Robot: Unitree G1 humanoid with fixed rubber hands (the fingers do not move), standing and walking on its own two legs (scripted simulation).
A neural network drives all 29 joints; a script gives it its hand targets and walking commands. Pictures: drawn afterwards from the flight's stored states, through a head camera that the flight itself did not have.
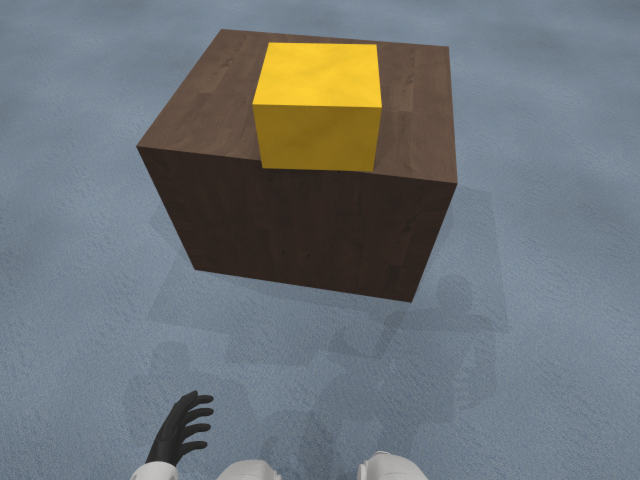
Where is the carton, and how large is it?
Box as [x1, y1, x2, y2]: [252, 43, 381, 171]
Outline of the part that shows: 269,43 252,104 262,167 372,171 381,109 376,45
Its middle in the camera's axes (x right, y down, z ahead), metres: +0.00 -0.32 +0.94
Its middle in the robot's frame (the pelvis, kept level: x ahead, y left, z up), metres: +0.90 +0.02 -0.07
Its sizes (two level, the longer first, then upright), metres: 0.266 0.266 0.175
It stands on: a pedestal, 0.58 m high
